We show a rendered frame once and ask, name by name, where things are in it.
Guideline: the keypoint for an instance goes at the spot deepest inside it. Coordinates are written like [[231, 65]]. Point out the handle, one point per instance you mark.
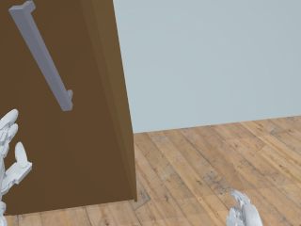
[[23, 19]]

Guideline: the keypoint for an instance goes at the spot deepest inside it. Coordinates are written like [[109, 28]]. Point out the right robot hand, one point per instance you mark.
[[247, 216]]

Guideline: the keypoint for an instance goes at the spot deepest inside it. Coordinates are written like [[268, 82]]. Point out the wardrobe door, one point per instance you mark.
[[75, 154]]

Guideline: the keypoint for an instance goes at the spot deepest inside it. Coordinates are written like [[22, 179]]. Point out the left robot hand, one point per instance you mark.
[[19, 169]]

